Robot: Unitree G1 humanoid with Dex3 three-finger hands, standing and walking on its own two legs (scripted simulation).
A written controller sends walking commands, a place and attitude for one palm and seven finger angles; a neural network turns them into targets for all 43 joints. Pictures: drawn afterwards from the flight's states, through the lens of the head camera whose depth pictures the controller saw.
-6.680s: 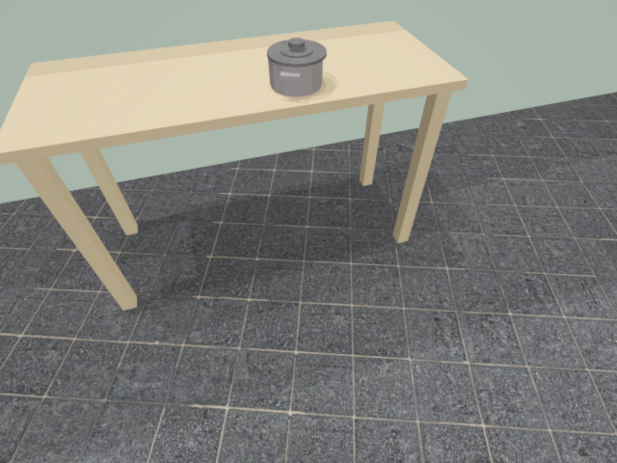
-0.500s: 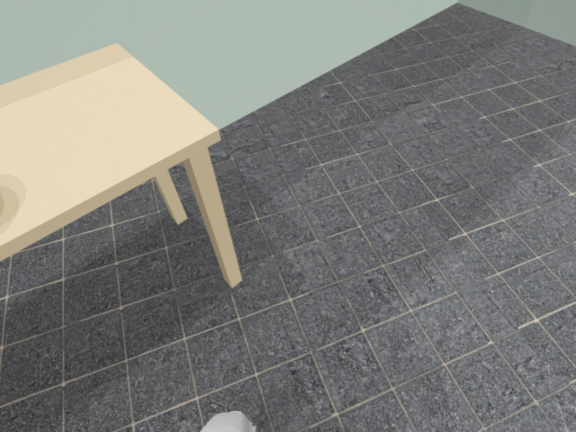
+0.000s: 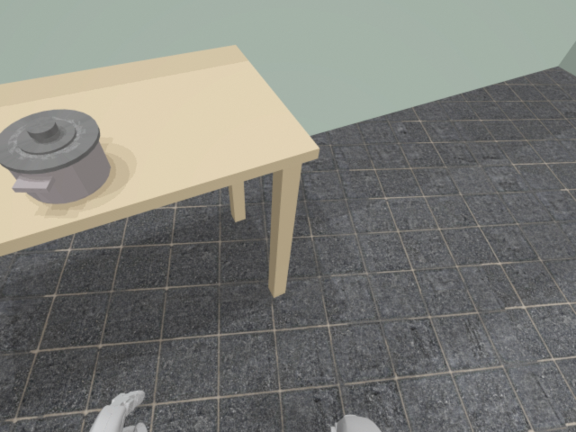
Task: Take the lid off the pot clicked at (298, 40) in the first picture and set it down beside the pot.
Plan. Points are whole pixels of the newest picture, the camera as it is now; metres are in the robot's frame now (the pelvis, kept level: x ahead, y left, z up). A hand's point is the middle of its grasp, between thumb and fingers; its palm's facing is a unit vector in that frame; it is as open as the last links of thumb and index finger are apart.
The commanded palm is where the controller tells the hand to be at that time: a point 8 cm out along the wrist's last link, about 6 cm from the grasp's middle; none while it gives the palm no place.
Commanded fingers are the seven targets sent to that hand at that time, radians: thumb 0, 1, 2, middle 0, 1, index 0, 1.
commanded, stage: turn to face it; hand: left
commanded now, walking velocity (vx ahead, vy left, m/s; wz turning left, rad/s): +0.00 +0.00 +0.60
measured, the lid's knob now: (42, 128) +0.54 +0.44 +0.08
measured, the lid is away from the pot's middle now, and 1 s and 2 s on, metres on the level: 0.01 0.01 0.01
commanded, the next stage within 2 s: take the last steps up to it in 0.78 s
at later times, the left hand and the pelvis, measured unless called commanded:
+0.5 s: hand out of the picture +0.03 +0.17 -0.15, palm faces +0.30 -0.91 -0.28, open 7.4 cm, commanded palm none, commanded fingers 0.00 0.90 0.90 -0.20 -0.30 -0.20 -0.30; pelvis -0.01 -0.05 +0.00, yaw +19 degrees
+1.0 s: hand out of the picture -0.12 +0.21 -0.17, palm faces +0.51 -0.83 -0.23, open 7.4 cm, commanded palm none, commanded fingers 0.00 0.90 0.90 -0.20 -0.30 -0.20 -0.30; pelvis -0.04 +0.01 +0.00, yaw +28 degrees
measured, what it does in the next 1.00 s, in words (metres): steps on the spot, turning left: right foot, then left foot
